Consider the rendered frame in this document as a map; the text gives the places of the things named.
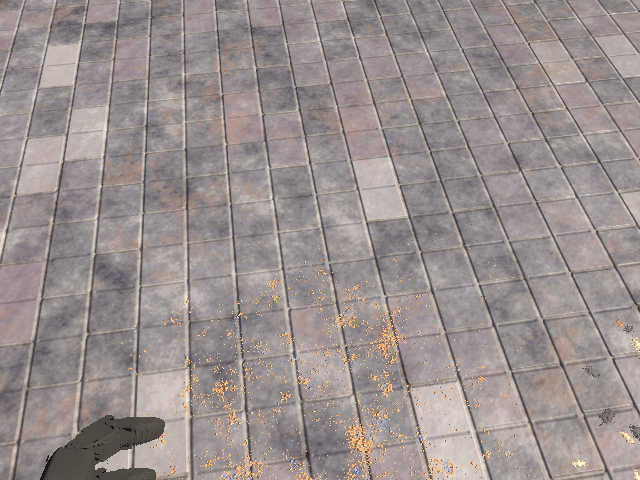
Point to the left robot hand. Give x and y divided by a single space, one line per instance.
98 442

